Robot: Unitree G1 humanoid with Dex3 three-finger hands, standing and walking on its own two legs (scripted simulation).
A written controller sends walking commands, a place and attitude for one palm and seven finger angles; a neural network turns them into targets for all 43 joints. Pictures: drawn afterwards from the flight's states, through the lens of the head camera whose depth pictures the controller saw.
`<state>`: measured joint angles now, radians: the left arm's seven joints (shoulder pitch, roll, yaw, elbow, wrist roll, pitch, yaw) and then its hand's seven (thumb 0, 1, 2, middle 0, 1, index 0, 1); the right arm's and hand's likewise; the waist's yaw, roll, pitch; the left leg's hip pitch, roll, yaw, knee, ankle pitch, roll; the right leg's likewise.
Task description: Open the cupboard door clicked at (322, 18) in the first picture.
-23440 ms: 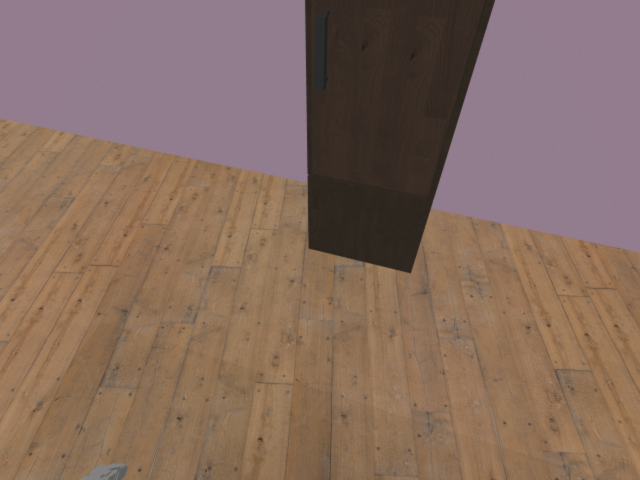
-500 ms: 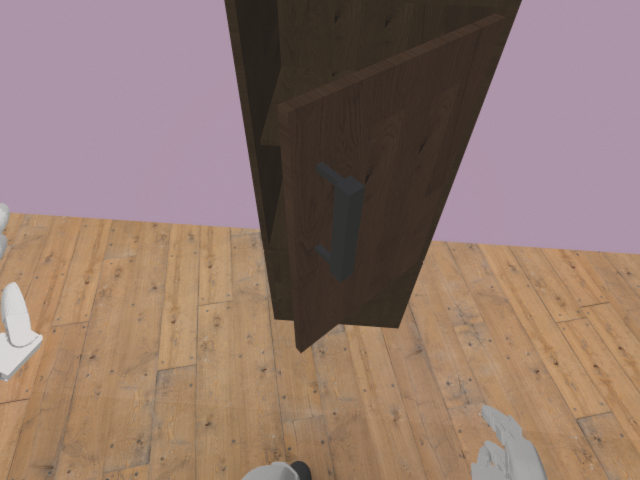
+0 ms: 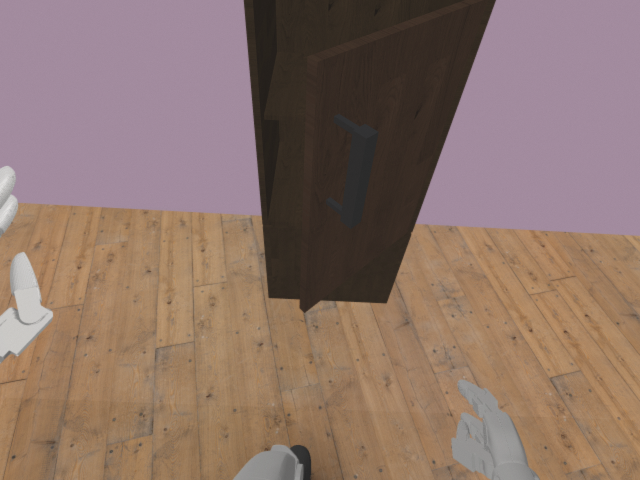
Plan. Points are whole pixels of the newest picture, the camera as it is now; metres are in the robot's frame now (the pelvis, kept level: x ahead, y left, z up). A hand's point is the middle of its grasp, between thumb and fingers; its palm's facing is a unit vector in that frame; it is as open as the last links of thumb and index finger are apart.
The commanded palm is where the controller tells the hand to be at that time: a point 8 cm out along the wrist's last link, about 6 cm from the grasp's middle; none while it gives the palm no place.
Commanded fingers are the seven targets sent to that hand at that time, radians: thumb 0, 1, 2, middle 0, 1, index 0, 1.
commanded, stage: stop stepping back and stand still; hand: left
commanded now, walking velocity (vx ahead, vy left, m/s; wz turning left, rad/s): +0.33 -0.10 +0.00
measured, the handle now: (346, 173) +0.53 +0.03 +0.09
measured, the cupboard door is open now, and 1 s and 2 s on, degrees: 44 44 44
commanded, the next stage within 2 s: let the arm hang, fingers relaxed in 0.76 s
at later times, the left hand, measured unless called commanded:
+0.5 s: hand out of the picture +0.08 +0.32 +0.19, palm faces +0.54 -0.76 -0.36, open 7.4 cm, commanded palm +0.02 +0.34 +0.19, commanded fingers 0.00 0.90 0.90 -0.20 -0.30 -0.20 -0.30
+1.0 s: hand out of the picture +0.08 +0.28 -0.01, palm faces +0.26 -0.88 -0.41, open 7.4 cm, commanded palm none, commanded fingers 0.00 0.90 0.90 -0.20 -0.30 -0.20 -0.30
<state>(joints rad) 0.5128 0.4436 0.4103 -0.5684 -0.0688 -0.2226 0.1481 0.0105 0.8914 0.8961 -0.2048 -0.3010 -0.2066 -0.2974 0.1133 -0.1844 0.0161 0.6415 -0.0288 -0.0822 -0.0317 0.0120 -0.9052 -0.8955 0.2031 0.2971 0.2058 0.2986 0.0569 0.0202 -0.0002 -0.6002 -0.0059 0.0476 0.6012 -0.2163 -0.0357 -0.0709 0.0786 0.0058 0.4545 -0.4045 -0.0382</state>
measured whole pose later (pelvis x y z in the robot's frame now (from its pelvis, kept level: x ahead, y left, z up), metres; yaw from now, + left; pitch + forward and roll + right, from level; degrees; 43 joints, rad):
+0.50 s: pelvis -0.12 +0.04 +0.01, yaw +1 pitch +0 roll +0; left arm 0.44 0.37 0.41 -0.41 -0.02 -0.17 0.17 0.01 0.89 0.90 -0.21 -0.30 -0.21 -0.30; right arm 0.31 -0.24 -0.01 0.70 -0.02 -0.10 -0.11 0.02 -0.91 -0.90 0.20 0.30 0.20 0.30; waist 0.00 -0.04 -0.09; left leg -0.27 0.05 0.05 0.66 -0.45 0.03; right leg -0.31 0.00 -0.08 0.55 -0.31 -0.07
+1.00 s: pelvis -0.11 +0.03 +0.01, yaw +8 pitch +0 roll +1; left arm 0.24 0.24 0.14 0.26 0.03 0.00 0.05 0.00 0.90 0.90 -0.19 -0.30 -0.20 -0.30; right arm 0.18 -0.25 -0.04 0.75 -0.02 0.03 0.01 0.01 -0.91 -0.90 0.20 0.30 0.20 0.30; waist -0.03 0.06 0.03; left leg -0.44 0.02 0.10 0.86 -0.45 0.00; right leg -0.24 -0.05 -0.17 0.61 -0.37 -0.05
